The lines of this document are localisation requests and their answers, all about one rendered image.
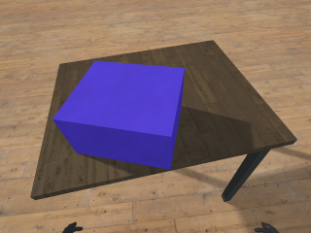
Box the robot left hand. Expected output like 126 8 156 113
62 221 83 233

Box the table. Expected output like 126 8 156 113
30 40 297 202

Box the carton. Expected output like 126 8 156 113
52 60 185 170

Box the robot right hand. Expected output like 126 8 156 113
254 222 279 233

